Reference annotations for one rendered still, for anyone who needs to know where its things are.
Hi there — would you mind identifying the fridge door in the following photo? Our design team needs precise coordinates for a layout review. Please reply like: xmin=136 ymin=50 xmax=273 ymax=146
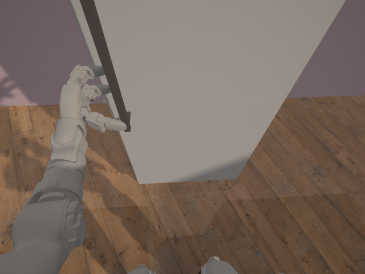
xmin=70 ymin=0 xmax=346 ymax=184

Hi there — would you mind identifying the left robot forearm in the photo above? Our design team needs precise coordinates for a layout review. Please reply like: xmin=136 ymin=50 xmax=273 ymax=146
xmin=12 ymin=118 xmax=88 ymax=250

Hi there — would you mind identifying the handle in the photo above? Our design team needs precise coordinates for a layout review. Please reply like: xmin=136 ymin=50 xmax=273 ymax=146
xmin=80 ymin=0 xmax=131 ymax=132

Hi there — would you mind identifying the right robot thigh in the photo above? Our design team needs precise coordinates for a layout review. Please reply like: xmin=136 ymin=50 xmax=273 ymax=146
xmin=201 ymin=260 xmax=238 ymax=274

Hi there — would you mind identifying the robot left hand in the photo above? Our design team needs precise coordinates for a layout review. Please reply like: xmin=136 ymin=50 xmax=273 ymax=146
xmin=59 ymin=65 xmax=127 ymax=132

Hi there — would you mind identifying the right robot shin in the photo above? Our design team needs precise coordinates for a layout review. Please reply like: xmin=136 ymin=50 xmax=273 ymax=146
xmin=208 ymin=256 xmax=220 ymax=262

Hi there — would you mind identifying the left robot upper arm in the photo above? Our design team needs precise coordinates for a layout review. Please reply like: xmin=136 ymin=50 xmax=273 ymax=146
xmin=0 ymin=199 xmax=86 ymax=274

